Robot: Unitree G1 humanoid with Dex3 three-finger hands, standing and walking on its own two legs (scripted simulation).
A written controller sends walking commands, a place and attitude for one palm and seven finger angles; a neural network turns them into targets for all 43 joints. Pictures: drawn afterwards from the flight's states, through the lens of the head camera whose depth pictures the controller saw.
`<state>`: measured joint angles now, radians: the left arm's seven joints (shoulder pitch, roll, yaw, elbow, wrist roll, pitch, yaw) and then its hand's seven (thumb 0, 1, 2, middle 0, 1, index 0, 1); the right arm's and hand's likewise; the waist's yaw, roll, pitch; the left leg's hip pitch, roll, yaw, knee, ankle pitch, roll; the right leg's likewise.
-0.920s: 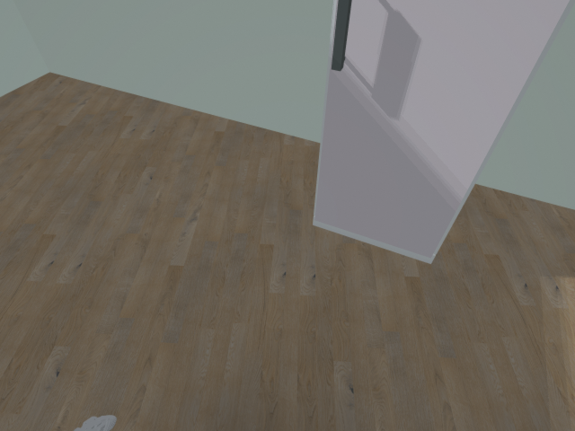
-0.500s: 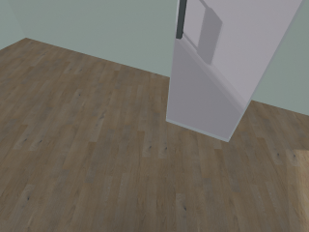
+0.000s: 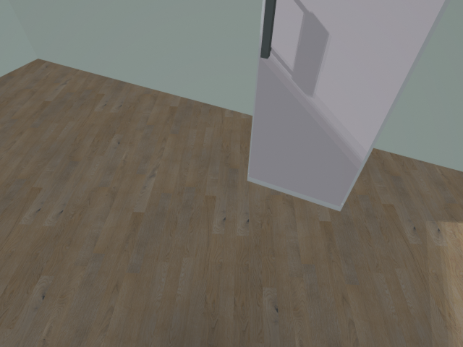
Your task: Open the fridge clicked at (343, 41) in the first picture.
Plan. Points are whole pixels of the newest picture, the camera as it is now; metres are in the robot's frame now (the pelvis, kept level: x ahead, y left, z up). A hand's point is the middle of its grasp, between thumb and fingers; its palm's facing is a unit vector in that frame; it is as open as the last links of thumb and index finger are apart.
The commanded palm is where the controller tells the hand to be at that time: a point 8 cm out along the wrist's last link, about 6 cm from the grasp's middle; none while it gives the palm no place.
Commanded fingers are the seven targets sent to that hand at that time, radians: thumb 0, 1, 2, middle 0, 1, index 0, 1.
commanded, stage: look at it before walking up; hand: left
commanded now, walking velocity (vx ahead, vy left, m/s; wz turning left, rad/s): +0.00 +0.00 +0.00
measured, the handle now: (271, 18) +1.05 -0.07 +0.15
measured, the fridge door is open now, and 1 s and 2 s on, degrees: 0 0 0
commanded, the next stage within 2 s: walk to a spot facing it in 0.52 s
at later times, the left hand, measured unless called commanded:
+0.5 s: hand out of the picture +0.08 +0.25 -0.16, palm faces -0.02 -0.94 -0.34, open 7.3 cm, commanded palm none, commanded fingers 0.00 0.90 0.90 -0.20 -0.30 -0.20 -0.30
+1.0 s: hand out of the picture +0.02 +0.25 -0.20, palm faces +0.15 -0.97 -0.19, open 7.3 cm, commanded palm none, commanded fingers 0.00 0.90 0.90 -0.20 -0.30 -0.20 -0.30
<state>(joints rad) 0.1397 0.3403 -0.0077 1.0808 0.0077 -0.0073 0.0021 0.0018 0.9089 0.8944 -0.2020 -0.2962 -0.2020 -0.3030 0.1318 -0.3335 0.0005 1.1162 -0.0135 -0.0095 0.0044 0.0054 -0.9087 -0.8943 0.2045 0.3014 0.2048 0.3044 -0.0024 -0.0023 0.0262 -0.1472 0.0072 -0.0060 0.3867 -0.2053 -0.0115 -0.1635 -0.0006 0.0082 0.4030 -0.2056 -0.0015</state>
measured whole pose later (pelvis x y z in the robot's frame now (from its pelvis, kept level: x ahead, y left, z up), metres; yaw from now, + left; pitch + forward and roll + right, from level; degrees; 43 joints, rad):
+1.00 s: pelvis +0.07 +0.05 -0.02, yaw +8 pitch -1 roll -1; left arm 0.34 0.25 0.03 1.09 0.02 0.00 0.00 0.00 0.91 0.89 -0.20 -0.30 -0.20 -0.30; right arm 0.32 -0.21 -0.02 1.06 -0.02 -0.02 0.02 0.01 -0.91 -0.89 0.20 0.30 0.20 0.30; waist -0.01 -0.05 0.02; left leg -0.30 0.03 0.10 0.63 -0.29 0.03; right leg -0.16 -0.10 -0.09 0.68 -0.46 0.03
